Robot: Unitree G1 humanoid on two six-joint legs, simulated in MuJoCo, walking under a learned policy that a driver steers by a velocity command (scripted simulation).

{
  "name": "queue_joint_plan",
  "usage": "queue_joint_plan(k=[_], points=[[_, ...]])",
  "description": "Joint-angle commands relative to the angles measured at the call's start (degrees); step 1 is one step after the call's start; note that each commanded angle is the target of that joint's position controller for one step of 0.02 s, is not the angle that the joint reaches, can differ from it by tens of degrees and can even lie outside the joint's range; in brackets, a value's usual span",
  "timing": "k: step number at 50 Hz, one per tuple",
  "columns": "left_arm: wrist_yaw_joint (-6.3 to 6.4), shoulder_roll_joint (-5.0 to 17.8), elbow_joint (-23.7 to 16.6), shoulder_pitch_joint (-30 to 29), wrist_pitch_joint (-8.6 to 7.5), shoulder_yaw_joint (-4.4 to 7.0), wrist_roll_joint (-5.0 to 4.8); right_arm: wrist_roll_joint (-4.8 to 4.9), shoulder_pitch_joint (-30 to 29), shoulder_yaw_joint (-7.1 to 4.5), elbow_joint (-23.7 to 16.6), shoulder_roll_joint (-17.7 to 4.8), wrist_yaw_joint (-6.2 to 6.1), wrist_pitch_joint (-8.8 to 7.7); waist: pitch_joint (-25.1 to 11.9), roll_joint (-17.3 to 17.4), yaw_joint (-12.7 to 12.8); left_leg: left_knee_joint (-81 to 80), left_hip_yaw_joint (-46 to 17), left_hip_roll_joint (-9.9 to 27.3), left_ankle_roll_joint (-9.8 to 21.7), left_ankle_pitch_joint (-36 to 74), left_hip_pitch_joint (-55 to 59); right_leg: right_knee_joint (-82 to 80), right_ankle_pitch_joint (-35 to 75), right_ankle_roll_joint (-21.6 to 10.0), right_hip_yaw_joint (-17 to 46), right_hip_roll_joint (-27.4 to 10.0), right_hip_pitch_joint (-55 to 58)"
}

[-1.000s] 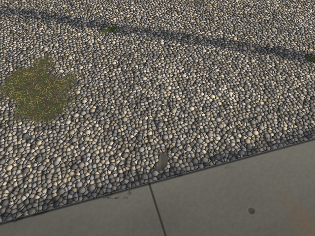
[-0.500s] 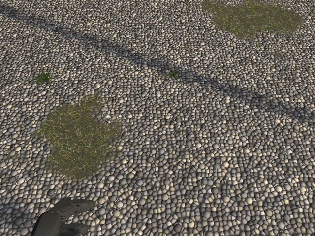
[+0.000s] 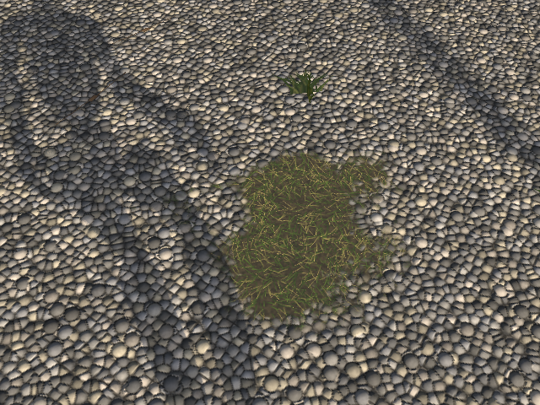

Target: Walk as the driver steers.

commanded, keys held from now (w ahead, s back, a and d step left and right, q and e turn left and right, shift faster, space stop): q+shift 0.28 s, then shift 0.56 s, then w+shift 0.16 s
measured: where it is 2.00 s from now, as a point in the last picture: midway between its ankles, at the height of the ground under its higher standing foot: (253, 255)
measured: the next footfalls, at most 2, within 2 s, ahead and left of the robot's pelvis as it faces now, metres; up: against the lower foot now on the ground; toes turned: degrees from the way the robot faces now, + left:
right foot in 0.24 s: +0.23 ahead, -0.21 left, +0.00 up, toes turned +26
left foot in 0.64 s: +0.05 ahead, -0.03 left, +0.00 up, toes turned +24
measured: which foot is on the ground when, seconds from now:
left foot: down 0.00-0.24, up 0.26-0.62, down 0.64-1.00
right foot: up 0.00-0.22, down 0.24-0.86, up 0.88-1.00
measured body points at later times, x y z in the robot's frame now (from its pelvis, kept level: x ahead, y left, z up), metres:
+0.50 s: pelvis +0.09 -0.13 +0.02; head +0.11 -0.14 +0.47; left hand +0.12 +0.17 -0.06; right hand +0.35 -0.34 -0.08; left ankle +0.03 -0.01 -0.65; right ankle +0.20 -0.23 -0.72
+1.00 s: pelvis +0.12 -0.12 +0.02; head +0.12 -0.12 +0.47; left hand +0.12 +0.18 -0.07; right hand +0.31 -0.31 -0.10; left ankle +0.01 -0.04 -0.72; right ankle +0.18 -0.23 -0.68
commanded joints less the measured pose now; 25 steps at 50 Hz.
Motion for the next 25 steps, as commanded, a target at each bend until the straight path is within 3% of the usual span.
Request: queue_joint_plan(k=[1, 2, 4, 6, 8, 10, 11, 12, 13, 14, 15, 16, 17, 18, 20, 22, 25], points=[[1.5, 12.47, -6.7, 5.14, 0.67, 3.59, 0.44, 1.15, -4.16, -2.94, -7.9, -10.04, -3.27, 1.62, -20.93, -4.63, 4.82, -7.9, -41.38, 32.95, 18.59, 34.95, 29.01, -11.72, 8.98, 4.9, 9.24, -2.99, -20.56], [1.54, 11.64, -5.89, 4.98, 2.12, 3.95, 1.19, 0.7, -2.63, -2.64, -7.73, -9.5, -3.12, 1.94, -18.73, -6.6, 4.97, -7.94, -38.78, 29.74, 17.37, 32.68, 18.54, -19.12, 6.76, 6.12, 8.07, -3.13, -13.0], [1.14, 8.07, -7.24, -0.51, 2.7, 3.61, 1.66, 1.31, -0.38, -3.5, -5.91, -11.52, -4.02, 2.14, -16.44, -3.31, 3.61, -5.96, -28.03, 18.9, 12.28, 27.56, 6.86, -34.39, 12.82, 6.15, 5.3, -1.35, -1.41], [0.55, 3.57, -9.27, -6.13, 2.39, 2.83, 0.99, 2.32, -0.05, -3.91, -5.01, -12.16, -5.75, 2.88, -17.32, 0.72, 2.84, -4.5, -23.93, 12.29, 7.61, 20.22, 2.99, -45.0, 20.9, 5.6, 4.09, 1.86, 6.92], [0.06, 2.0, -9.69, -8.04, 2.33, 2.86, 0.56, 2.59, -0.93, -4.06, -5.33, -11.18, -6.49, 4.04, -15.45, 5.08, 2.45, -4.28, -23.21, 9.56, 4.52, 11.38, 1.42, -53.5, 23.57, 5.02, 3.11, 3.94, 11.06], [-0.29, 2.85, -9.31, -7.51, 2.08, 3.77, 0.15, 2.63, -0.82, -4.07, -5.68, -9.18, -5.96, 4.32, -13.05, 10.01, 2.65, -3.55, -25.08, 8.11, 2.63, 5.73, 1.3, -61.76, 24.11, 4.26, 2.6, 4.85, 15.45], [-0.44, 3.59, -8.22, -4.55, 1.89, 4.51, -0.02, 2.66, -2.01, -3.83, -6.32, -7.78, -5.52, 4.12, -11.97, 11.07, 4.4, -1.66, -26.13, 7.33, 0.9, 0.97, -0.25, -69.0, 27.58, 3.24, 2.58, 4.36, 20.64], [-0.43, 5.18, -6.54, -0.48, 1.86, 5.5, 0.07, 2.58, -1.02, -3.17, -6.45, -4.38, -4.98, 3.69, -10.49, 8.95, 5.16, 4.61, -24.52, 4.08, -1.98, -10.16, -6.22, -75.04, 31.49, 0.89, 3.72, -0.08, 28.72], [-0.21, 9.68, -7.21, 2.05, 2.35, 6.44, 1.49, 1.77, 5.13, -1.93, -5.65, 1.22, -4.75, 3.32, -13.76, -3.36, 2.45, 23.56, -13.87, -3.61, -5.8, -27.97, -15.03, -74.99, 38.94, -5.94, 18.25, -17.32, 38.54], [-0.86, 11.76, -9.41, -2.74, 2.78, 6.65, 3.87, 1.82, 10.35, -2.84, -8.05, -2.82, -3.49, 1.89, -17.66, -16.58, -3.03, 33.13, -14.4, -1.5, -7.46, -33.75, -19.8, -78.71, 42.11, -15.5, 33.51, -27.95, 36.44], [-0.73, 10.52, -10.5, -6.43, 2.73, 7.09, 4.14, 2.17, 7.53, -4.4, -7.12, -8.18, -3.31, 1.47, -12.8, -16.12, -2.26, 40.63, -10.23, 3.67, -9.52, -27.33, -20.42, -82.61, 28.69, -18.17, 34.41, -25.36, 30.01], [-0.68, 6.69, -11.21, -9.93, 3.06, 6.29, 3.6, 2.38, 5.99, -5.18, -5.18, -11.03, -3.79, 2.4, -8.86, -10.18, -1.6, 42.64, -9.17, 5.49, -10.01, -21.0, -17.14, -82.44, 18.65, -15.37, 24.91, -19.12, 23.3], [-0.55, 5.49, -11.68, -13.0, 3.57, 5.71, 2.86, 1.79, 6.0, -5.24, -4.08, -10.32, -4.31, 3.62, -7.15, -6.16, -2.5, 45.69, -7.27, 5.6, -10.46, -16.91, -13.46, -82.01, 17.03, -12.98, 18.31, -14.56, 18.18], [-0.36, 5.24, -11.93, -15.07, 3.74, 5.36, 2.23, 1.32, 6.81, -4.9, -3.78, -9.09, -4.29, 4.53, -5.47, -5.27, -3.16, 48.72, -5.35, 5.02, -10.98, -14.57, -9.88, -82.38, 20.1, -12.58, 13.63, -12.45, 13.11], [-0.3, 5.59, -11.16, -14.62, 3.62, 5.22, 2.33, 1.27, 6.53, -3.7, -4.08, -5.85, -3.82, 4.71, -5.08, -4.39, -3.14, 44.69, -2.23, 5.04, -11.02, -11.09, -5.62, -82.76, 23.06, -12.18, 7.6, -9.75, 10.58], [-0.52, 5.84, -9.56, -10.44, 3.68, 5.39, 2.13, 1.43, 3.66, -2.61, -4.71, -4.01, -3.61, 4.12, -6.83, -5.59, -0.71, 35.23, -2.04, 6.13, -10.91, -11.85, -5.26, -82.21, 23.31, -13.52, 7.43, -10.41, 16.25], [-0.55, 7.67, -8.16, -8.22, 3.7, 6.11, 1.32, 0.9, 2.04, -1.71, -4.96, -3.63, -3.07, 3.69, -9.09, -8.4, 0.7, 22.79, -2.24, 8.53, -9.83, -16.93, 0.47, -82.43, 20.34, -15.72, 9.99, -13.87, 20.29]])
Velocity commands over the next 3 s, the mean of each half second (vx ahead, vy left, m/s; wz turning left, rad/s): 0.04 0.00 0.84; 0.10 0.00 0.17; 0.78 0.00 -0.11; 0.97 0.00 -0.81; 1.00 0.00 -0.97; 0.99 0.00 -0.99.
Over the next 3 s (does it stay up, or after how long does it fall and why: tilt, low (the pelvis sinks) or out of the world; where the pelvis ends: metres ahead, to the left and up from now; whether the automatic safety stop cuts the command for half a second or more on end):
stays up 1.63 -0.28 -0.02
